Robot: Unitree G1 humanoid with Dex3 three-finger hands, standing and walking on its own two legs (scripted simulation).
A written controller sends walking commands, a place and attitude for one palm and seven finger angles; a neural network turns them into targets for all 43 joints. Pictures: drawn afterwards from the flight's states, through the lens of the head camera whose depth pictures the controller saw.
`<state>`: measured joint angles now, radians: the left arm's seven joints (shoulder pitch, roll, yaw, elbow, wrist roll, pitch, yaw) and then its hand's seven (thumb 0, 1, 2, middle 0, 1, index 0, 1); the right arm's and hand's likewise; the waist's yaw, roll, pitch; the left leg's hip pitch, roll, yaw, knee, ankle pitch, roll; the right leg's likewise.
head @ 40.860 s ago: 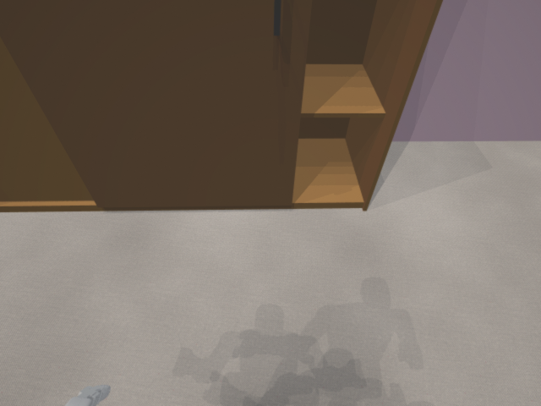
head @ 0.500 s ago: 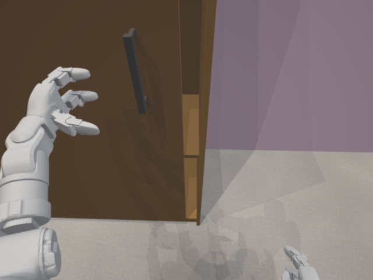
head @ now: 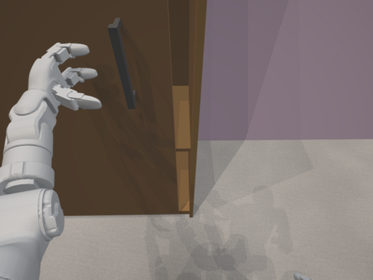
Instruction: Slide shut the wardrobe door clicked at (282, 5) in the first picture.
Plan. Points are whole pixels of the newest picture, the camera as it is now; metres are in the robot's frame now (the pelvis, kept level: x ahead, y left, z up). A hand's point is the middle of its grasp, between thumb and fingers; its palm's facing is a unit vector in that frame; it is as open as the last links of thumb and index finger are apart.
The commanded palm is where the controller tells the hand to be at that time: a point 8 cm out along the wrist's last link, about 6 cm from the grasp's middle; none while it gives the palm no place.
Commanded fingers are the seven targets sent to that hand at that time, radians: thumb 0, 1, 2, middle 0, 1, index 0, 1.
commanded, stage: move the hooked fingers beside the handle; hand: left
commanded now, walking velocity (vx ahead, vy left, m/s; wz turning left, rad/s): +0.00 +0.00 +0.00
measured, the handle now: (125, 67) +0.53 +0.15 +0.19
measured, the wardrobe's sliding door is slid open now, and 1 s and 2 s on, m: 0.06 0.06 0.06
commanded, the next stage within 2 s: feel for the door with the fingertips in 1.40 s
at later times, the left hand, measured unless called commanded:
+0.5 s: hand (87, 83) +0.46 +0.21 +0.19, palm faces +0.04 -1.00 -0.01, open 14.0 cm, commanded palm +0.44 +0.25 +0.20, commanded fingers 0.00 -0.50 0.30 -0.30 -1.20 -0.30 -1.20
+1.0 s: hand (87, 78) +0.46 +0.21 +0.21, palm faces +0.03 -1.00 +0.01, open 14.0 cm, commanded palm +0.44 +0.26 +0.19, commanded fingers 0.00 -0.50 0.30 -0.30 -1.20 -0.30 -1.20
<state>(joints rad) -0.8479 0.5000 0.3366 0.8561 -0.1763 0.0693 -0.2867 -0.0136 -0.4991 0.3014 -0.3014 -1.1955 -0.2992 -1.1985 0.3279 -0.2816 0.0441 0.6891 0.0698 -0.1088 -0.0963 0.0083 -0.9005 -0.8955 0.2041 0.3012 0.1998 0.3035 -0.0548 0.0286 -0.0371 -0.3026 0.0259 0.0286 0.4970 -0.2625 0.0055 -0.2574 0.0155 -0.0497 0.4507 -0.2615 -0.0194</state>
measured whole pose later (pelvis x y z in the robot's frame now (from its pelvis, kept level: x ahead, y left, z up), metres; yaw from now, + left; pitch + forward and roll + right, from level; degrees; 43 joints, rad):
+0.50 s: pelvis +0.00 +0.01 +0.00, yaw -1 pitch +6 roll -1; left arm -0.83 0.49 0.36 0.84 -0.15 0.02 -0.26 -0.01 -0.50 0.30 -0.30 -1.20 -0.30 -1.20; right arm 0.38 -0.27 0.03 0.67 0.06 -0.10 -0.07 0.01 -0.90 -0.90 0.20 0.30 0.20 0.30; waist -0.06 0.03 -0.04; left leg -0.33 0.03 0.05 0.51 -0.27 0.01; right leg -0.29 0.02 -0.03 0.45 -0.26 -0.01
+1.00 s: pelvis +0.00 +0.00 +0.00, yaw +0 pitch +5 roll -1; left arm -0.87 0.49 0.34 0.90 -0.17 0.04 -0.28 -0.01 -0.50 0.30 -0.30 -1.20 -0.30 -1.20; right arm 0.35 -0.27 0.04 0.67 0.07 -0.09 -0.07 0.01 -0.90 -0.90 0.20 0.30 0.20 0.30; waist -0.06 0.03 -0.06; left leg -0.33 0.03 0.03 0.52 -0.28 0.00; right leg -0.29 0.02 -0.05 0.47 -0.28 -0.02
